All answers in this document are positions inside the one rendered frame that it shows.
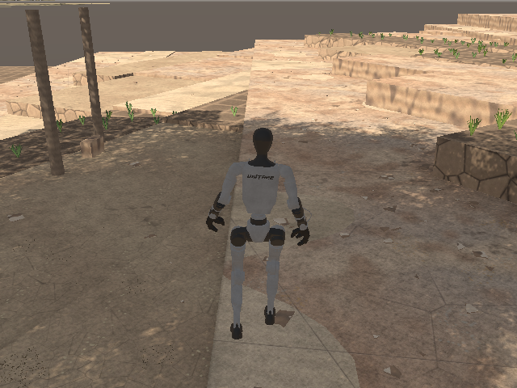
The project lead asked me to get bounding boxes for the robot foot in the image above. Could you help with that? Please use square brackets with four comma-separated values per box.
[264, 306, 275, 325]
[230, 323, 243, 340]

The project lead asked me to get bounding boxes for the left robot forearm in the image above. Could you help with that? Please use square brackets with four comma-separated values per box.
[208, 192, 225, 219]

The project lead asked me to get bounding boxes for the right robot forearm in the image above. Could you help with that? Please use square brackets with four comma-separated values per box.
[292, 197, 308, 230]

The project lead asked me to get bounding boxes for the right robot upper arm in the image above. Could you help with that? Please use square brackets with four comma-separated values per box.
[278, 164, 300, 210]

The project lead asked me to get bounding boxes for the left robot upper arm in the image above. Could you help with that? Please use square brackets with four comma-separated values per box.
[217, 162, 245, 205]

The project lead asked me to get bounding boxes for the robot left foot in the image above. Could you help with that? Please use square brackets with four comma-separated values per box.
[230, 323, 243, 340]

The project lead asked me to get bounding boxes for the robot right foot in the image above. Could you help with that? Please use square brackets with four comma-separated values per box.
[264, 306, 275, 325]

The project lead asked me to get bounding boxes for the robot left hand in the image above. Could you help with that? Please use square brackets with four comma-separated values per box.
[206, 216, 225, 232]

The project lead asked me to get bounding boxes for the robot right hand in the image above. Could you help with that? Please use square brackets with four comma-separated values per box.
[291, 227, 310, 246]

